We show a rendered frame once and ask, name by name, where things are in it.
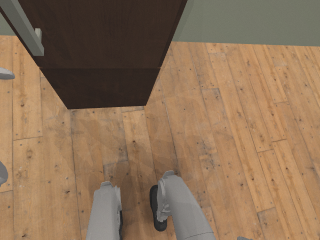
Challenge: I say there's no cupboard door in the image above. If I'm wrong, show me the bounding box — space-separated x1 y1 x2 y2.
18 0 182 68

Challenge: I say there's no left robot thigh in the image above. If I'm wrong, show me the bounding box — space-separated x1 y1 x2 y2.
85 185 122 240

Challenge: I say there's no handle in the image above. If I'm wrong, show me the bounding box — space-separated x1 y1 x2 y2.
0 0 44 56

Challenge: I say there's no robot right shin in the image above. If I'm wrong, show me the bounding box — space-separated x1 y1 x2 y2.
156 170 183 222

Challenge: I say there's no left robot hand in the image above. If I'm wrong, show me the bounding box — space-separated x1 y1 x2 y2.
0 26 15 80

